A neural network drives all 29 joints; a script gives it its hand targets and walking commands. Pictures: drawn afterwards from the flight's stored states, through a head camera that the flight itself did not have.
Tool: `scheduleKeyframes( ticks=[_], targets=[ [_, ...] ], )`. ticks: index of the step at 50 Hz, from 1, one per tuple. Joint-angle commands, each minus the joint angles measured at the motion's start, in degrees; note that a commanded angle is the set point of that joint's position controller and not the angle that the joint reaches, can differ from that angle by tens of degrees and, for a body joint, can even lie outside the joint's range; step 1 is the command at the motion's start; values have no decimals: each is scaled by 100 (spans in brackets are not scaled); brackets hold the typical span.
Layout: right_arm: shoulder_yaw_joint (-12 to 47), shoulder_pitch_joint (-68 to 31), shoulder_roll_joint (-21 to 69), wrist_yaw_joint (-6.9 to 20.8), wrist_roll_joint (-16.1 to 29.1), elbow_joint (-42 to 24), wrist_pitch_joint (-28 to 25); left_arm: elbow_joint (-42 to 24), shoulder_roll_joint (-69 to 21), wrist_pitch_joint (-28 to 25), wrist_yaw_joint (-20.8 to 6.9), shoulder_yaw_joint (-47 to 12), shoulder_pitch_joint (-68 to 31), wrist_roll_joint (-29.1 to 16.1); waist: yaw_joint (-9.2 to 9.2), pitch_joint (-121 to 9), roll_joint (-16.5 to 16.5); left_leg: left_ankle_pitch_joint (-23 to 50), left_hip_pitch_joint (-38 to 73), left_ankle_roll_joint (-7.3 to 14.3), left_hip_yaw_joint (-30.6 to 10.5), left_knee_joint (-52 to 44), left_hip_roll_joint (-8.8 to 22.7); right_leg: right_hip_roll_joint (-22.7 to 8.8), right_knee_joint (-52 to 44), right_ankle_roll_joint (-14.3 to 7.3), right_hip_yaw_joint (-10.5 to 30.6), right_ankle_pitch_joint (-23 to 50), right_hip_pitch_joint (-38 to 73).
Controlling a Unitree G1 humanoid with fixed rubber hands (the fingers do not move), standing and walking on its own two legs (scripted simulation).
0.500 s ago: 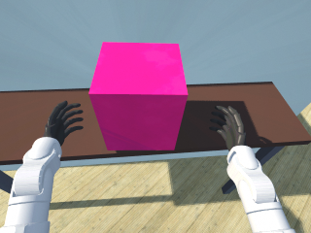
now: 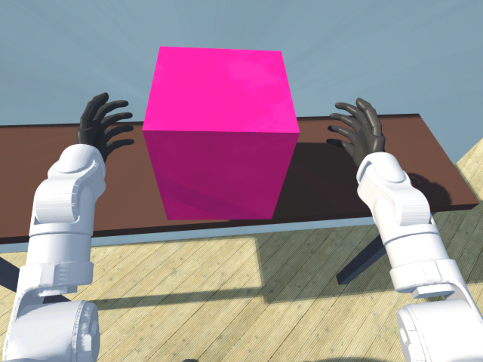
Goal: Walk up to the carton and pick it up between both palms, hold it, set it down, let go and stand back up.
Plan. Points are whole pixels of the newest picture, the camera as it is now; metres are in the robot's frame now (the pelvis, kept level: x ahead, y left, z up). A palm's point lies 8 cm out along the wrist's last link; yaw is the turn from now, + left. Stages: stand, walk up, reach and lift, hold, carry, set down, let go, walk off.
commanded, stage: reach and lift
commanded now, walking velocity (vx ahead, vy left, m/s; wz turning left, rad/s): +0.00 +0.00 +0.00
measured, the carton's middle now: (220, 140) +0.47 +0.06 +0.06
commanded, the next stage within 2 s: none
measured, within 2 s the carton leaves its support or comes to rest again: neither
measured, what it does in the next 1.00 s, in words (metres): stands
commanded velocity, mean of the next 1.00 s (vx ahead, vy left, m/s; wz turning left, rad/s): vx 0.00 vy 0.00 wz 0.00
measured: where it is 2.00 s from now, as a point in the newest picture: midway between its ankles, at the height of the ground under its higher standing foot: outside the picture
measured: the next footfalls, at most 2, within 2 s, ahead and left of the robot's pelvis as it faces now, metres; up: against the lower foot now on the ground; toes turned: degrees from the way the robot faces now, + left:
none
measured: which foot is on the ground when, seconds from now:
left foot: down 0.00-1.00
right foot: down 0.00-1.00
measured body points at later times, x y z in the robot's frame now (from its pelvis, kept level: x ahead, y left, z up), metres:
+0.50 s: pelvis -0.01 +0.01 +0.00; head +0.03 +0.03 +0.44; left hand +0.44 +0.25 +0.16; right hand +0.47 -0.15 +0.17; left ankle +0.04 +0.13 -0.75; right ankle -0.02 -0.12 -0.75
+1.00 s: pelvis +0.00 +0.01 -0.01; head +0.08 +0.02 +0.43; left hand +0.44 +0.24 +0.06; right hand +0.47 -0.13 +0.07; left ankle +0.04 +0.13 -0.75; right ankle -0.02 -0.12 -0.75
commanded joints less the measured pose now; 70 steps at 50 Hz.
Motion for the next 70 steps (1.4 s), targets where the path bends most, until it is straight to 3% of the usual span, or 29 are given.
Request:
scheduleKeyframes(
  ticks=[1, 5, 8, 12, 14, 16, 19, 21, 23, 25, 27, 31, 33, 36, 37, 39, 40, 41, 43, 44, 46, 47, 49, 50, 54, 55, 58, 63, 70],
  targets=[
    [-444, -3054, -1107, 68, -7, -526, -270, -607, 1183, -326, 112, 201, -2821, -31, 12, -3591, 479, 1875, 2434, -32, -33, 412, -354, 235, -27, 355, -332, 2295, -177],
    [-638, -3614, -1038, 177, 8, 251, -225, 311, 1075, -491, 126, -196, -3533, -125, -30, -3387, 439, 989, 2191, 13, -27, 337, -330, 224, -155, 287, -305, 1206, -641],
    [-561, -4052, -1130, 195, -135, 610, -300, 736, 1318, -753, 174, -156, -4032, -219, 115, -3790, 316, 903, 2012, 61, -18, 341, -309, 159, -145, 335, -333, 1315, -388],
    [-655, -4709, -1149, 299, -239, 1356, -335, 1731, 1191, -1002, 265, -541, -4828, -304, -76, -3814, 588, 691, 1970, -38, -103, 317, -265, 162, -170, 301, -382, 1004, -623],
    [-583, -4909, -1116, 282, -143, 1313, -448, 1595, 1208, -1187, 329, -644, -4918, -368, 69, -4432, 600, 1270, 2155, -99, -132, 464, -311, 224, -50, 296, -364, 1596, -583],
    [-530, -4901, -1078, 245, -137, 1563, -461, 1957, 1253, -1250, 302, -542, -4926, -326, 17, -4372, 428, 1733, 2058, -117, -184, 589, -323, 240, -62, 331, -428, 2086, -469],
    [-535, -5250, -1215, 212, -131, 1955, -523, 2235, 1331, -1415, 290, -596, -5510, -314, 5, -4303, 467, 1312, 2031, -113, -171, 464, -301, 211, -74, 339, -458, 1730, -486],
    [-415, -5146, -1209, 177, 5, 1909, -651, 2224, 1291, -1487, 353, -597, -5322, -284, 145, -4481, 613, 1736, 2137, -192, -165, 629, -355, 274, 15, 334, -489, 1994, -384],
    [-256, -4870, -1125, 244, 107, 2586, -648, 2744, 1216, -1517, 335, -763, -5164, -303, 82, -4135, 678, 1760, 2111, -261, -251, 619, -317, 276, -100, 303, -479, 1777, -711],
    [-197, -5002, -1097, 270, 5, 2680, -681, 3310, 1151, -1588, 264, -784, -5185, -201, 68, -3820, 336, 1486, 2162, -215, -200, 628, -265, 262, -208, 310, -497, 1414, -803],
    [-192, -4883, -894, 241, -61, 3002, -741, 3679, 1015, -1865, 210, -853, -5047, -218, 92, -3635, 397, 1298, 1771, -163, -163, 608, -320, 173, -167, 311, -409, 1322, -775],
    [-481, -4712, -777, 286, -339, 2823, -1099, 3217, 880, -2532, 220, -1032, -5288, -194, -67, -4346, 735, 1748, 2093, -309, -222, 750, -304, 270, -66, 228, -518, 1590, -828],
    [-369, -4371, -541, 234, -451, 2969, -1253, 3764, 653, -2650, 124, -975, -4618, -56, 55, -3965, 637, 1852, 1933, -291, -212, 815, -325, 180, -102, 250, -515, 1522, -836],
    [-611, -4460, -299, 197, -688, 3020, -1522, 3772, 624, -3094, 66, -900, -4822, 34, -101, -4035, 450, 1801, 1820, -264, -189, 724, -355, 208, -90, 314, -510, 1420, -840],
    [-650, -4579, -480, 168, -718, 2427, -1713, 3459, 757, -3249, 129, -787, -4890, 3, 69, -4572, 503, 1898, 2022, -274, -183, 736, -365, 232, -43, 300, -486, 1728, -760],
    [-814, -4670, -549, 155, -804, 2211, -2054, 3242, 692, -3555, 224, -828, -5004, 3, 14, -5320, 728, 2502, 2005, -395, -90, 948, -308, 257, 113, 203, -501, 2098, -851],
    [-606, -4578, -483, 166, -606, 2134, -2151, 3046, 689, -3654, 248, -752, -4919, 38, 206, -5481, 732, 2779, 2169, -380, -118, 996, -338, 248, 172, 257, -481, 2316, -857],
    [-655, -4341, -475, 160, -682, 2456, -2223, 3300, 665, -3732, 244, -799, -4865, 136, 57, -5247, 728, 2730, 1949, -409, -83, 1085, -384, 248, 214, 258, -469, 2378, -797],
    [-694, -4368, -517, 141, -758, 2484, -2379, 3399, 547, -3802, 266, -729, -4723, 103, -23, -5322, 776, 2893, 1958, -432, -154, 1169, -302, 247, 270, 250, -491, 2421, -836],
    [-569, -4372, -468, 125, -678, 2408, -2418, 3340, 503, -3868, 284, -720, -4698, 102, 204, -5383, 653, 2800, 1881, -397, -114, 1123, -265, 247, 325, 295, -535, 2455, -822],
    [-603, -4490, -491, 118, -633, 2659, -2447, 3705, 558, -3972, 296, -739, -4858, 28, 49, -5400, 598, 2527, 1662, -336, -87, 1189, -258, 221, 363, 251, -434, 2306, -1014],
    [-427, -4534, -417, 110, -518, 2658, -2456, 3710, 550, -4032, 325, -658, -4707, 11, 203, -5476, 466, 2519, 1599, -292, -69, 1218, -268, 200, 457, 320, -444, 2422, -922],
    [-398, -4570, -454, 106, -436, 2606, -2531, 3745, 426, -4081, 296, -668, -4747, -14, 67, -5704, 390, 2801, 1707, -348, -100, 1299, -233, 251, 457, 292, -514, 2644, -925],
    [-271, -4217, -392, 94, -388, 3094, -2532, 4059, 368, -4072, 264, -709, -4256, 44, 139, -5372, 507, 2915, 1659, -352, -80, 1344, -307, 247, 468, 305, -473, 2733, -726],
    [-162, -4253, -147, 50, -385, 2745, -2624, 4018, 393, -4207, 181, -558, -4484, 148, 219, -5309, 81, 2569, 1394, -226, -29, 1146, -324, 177, 440, 378, -342, 2819, -715],
    [-213, -4265, -173, 40, -360, 2835, -2606, 4137, 397, -4241, 188, -541, -4503, 152, 117, -5258, 193, 2408, 1219, -220, -7, 1102, -333, 168, 452, 370, -320, 2794, -653],
    [-325, -4195, -108, 91, -524, 2773, -2574, 3952, 371, -4334, 183, -598, -4640, 234, 238, -5264, 390, 2306, 1130, -170, -59, 1031, -286, 148, 469, 339, -285, 2590, -646],
    [-339, -4303, 169, 107, -753, 2841, -2592, 4400, 133, -4457, 159, -423, -4509, 346, 223, -5070, 121, 2325, 1051, -169, 19, 942, -331, 95, 491, 375, -289, 2835, -520],
    [-809, -4420, 477, -9, -1297, 2866, -2820, 4357, -214, -4671, 202, -207, -4866, 726, 195, -5369, 382, 2329, 1124, -220, 126, 929, -339, 98, 325, 365, -342, 2510, -635]
  ],
)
